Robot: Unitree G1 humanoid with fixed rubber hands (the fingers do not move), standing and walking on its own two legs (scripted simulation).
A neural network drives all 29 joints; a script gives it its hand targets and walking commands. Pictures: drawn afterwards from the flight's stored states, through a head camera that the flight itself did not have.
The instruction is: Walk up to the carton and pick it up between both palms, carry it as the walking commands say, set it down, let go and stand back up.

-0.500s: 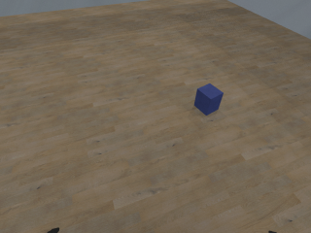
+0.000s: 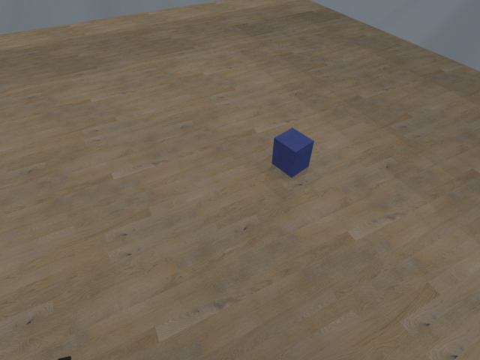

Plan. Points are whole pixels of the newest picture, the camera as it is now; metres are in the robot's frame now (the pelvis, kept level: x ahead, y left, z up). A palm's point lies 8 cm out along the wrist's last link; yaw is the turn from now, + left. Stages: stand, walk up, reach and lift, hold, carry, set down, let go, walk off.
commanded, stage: walk up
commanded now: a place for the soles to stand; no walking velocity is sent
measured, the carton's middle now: (291, 152) +1.39 -0.27 -0.68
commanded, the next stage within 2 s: none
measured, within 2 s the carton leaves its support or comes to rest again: neither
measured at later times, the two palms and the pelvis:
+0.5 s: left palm (108, 296) +0.28 +0.29 -0.11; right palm (465, 294) +0.27 -0.40 -0.06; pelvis +0.19 -0.05 -0.02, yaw -8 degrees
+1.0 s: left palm (181, 170) +0.60 +0.18 -0.06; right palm (455, 259) +0.36 -0.44 -0.10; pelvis +0.39 -0.11 -0.02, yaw -14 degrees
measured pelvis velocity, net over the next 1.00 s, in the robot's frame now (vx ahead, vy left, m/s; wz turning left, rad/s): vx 0.39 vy -0.11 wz -0.25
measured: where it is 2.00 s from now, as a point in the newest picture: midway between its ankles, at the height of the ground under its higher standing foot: (279, 252)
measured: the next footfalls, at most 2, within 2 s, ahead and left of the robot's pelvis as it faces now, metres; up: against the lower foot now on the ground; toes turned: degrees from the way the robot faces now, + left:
right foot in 0.12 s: +0.15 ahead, -0.18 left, +0.00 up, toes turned -8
left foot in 0.46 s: +0.32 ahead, +0.05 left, +0.00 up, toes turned -3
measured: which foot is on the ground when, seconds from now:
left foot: down 0.00-0.12, up 0.14-0.44, down 0.46-0.86, up 0.88-1.00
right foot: up 0.00-0.10, down 0.12-0.48, up 0.50-0.82, down 0.84-1.00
